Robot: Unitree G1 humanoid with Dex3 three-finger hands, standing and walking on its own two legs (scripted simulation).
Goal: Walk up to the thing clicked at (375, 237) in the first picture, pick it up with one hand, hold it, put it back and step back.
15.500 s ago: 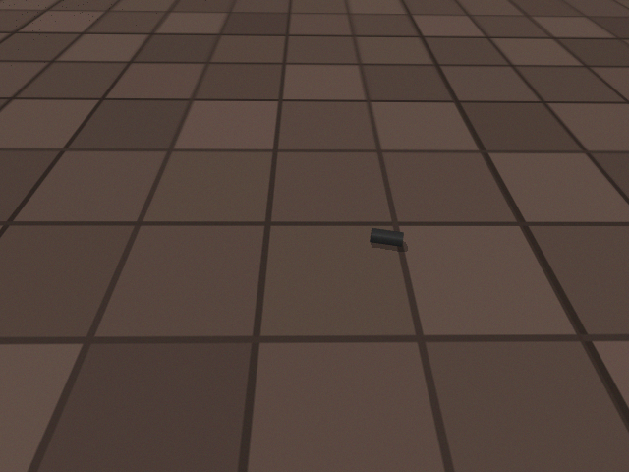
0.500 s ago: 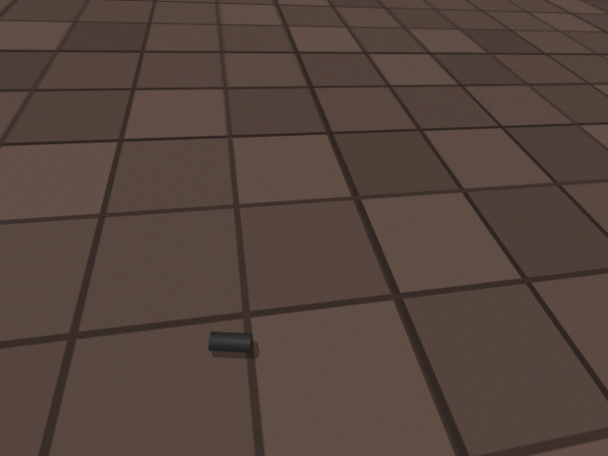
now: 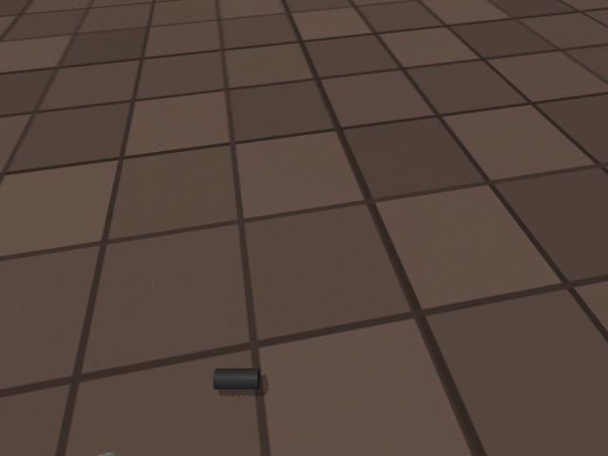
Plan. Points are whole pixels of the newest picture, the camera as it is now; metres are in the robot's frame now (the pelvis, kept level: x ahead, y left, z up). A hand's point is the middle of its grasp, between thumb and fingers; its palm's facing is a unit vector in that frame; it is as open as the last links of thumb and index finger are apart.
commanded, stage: walk up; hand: left
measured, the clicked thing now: (237, 378) +0.49 +0.25 -0.73
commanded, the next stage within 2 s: none
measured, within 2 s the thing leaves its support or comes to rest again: neither
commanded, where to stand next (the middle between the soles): +0.10 +0.00 m, yaw +1 degrees
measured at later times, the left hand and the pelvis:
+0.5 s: hand out of the picture +0.09 +0.26 -0.15, palm faces -0.01 -0.93 -0.36, open 7.4 cm; pelvis +0.03 +0.00 +0.00, yaw +1 degrees
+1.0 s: hand out of the picture +0.12 +0.27 -0.14, palm faces -0.01 -0.95 -0.32, open 7.4 cm; pelvis +0.04 +0.01 +0.02, yaw +1 degrees
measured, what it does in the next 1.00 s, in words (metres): steps on the spot: left foot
